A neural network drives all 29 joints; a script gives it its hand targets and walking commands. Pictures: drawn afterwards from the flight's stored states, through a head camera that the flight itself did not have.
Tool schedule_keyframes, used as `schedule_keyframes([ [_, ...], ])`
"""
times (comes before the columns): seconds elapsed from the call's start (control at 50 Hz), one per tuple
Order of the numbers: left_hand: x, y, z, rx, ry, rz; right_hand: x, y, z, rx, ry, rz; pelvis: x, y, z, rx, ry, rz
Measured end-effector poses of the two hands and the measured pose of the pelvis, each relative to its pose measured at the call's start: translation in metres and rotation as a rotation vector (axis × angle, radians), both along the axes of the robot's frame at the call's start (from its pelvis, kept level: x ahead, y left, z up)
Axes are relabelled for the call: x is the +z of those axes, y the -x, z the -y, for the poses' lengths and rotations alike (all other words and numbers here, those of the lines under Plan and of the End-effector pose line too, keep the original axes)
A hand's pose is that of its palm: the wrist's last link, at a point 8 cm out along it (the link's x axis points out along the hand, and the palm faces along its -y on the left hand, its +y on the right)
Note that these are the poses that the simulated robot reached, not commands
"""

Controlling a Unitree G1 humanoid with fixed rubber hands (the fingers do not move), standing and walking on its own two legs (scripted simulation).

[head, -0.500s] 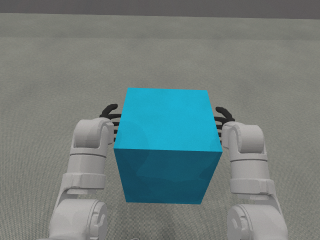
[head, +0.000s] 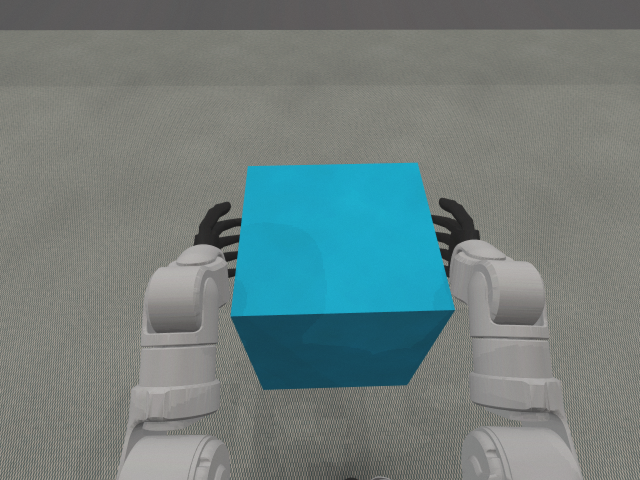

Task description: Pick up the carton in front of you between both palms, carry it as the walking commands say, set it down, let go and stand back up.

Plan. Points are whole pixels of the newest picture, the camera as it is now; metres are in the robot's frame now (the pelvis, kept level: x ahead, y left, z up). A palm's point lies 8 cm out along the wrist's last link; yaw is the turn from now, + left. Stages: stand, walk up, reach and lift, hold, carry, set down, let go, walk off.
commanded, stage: carry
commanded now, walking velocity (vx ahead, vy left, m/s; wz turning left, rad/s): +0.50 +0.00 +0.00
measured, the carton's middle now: (334, 285) +0.36 +0.00 +0.03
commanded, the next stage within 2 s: none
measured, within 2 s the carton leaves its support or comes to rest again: neither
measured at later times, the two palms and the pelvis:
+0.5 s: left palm (209, 147) +0.59 +0.20 +0.07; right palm (394, 150) +0.58 -0.10 +0.08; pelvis +0.32 +0.07 +0.00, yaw -3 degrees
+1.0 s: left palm (254, 45) +0.90 +0.16 +0.10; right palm (397, 51) +0.90 -0.14 +0.09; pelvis +0.64 +0.02 +0.00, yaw +0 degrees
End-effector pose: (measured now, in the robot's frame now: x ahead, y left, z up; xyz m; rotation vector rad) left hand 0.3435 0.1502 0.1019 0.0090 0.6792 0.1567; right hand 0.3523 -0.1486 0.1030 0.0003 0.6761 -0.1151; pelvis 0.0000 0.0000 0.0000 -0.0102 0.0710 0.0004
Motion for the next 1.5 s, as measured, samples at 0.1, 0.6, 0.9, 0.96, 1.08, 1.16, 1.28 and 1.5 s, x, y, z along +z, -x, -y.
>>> schedule_keyframes([
  [0.1, 0.016, -0.038, -0.014, 0.065, 0.027, -0.045, 0.018, -0.053, -0.015, 0.037, -0.006, -0.047, 0.022, -0.056, 0.006, 0.017, -0.037, -0.012],
  [0.6, -0.022, -0.293, -0.058, -0.056, 0.068, -0.123, -0.016, -0.264, -0.058, -0.123, -0.001, -0.122, 0.021, -0.37, -0.075, -0.063, -0.003, 0.003],
  [0.9, 0.011, -0.488, -0.033, -0.025, 0.051, 0.034, 0.01, -0.468, -0.032, -0.09, -0.026, 0.032, 0.01, -0.57, -0.043, -0.034, -0.006, 0.013],
  [0.96, 0.001, -0.536, -0.019, -0.016, 0.028, 0.025, -0.007, -0.519, -0.018, -0.081, -0.05, 0.023, -0.005, -0.615, -0.029, -0.011, 0.009, 0.022],
  [1.08, -0.011, -0.593, -0.013, 0.034, 0.019, -0.101, -0.02, -0.591, -0.012, -0.049, -0.069, -0.105, 0.015, -0.676, -0.012, 0.012, -0.018, 0.004],
  [1.16, 0.0, -0.635, -0.014, 0.052, 0.02, -0.087, -0.01, -0.637, -0.014, -0.022, -0.058, -0.091, 0.027, -0.72, -0.009, 0.005, -0.031, -0.004],
  [1.28, 0.019, -0.719, -0.017, 0.027, 0.029, -0.009, 0.012, -0.713, -0.016, -0.043, -0.051, -0.012, 0.03, -0.799, -0.017, -0.006, -0.031, -0.006],
  [1.5, -0.019, -0.892, -0.048, -0.027, 0.081, -0.055, -0.012, -0.87, -0.047, -0.1, 0.002, -0.054, 0.003, -0.963, -0.059, -0.055, -0.018, 0.009],
])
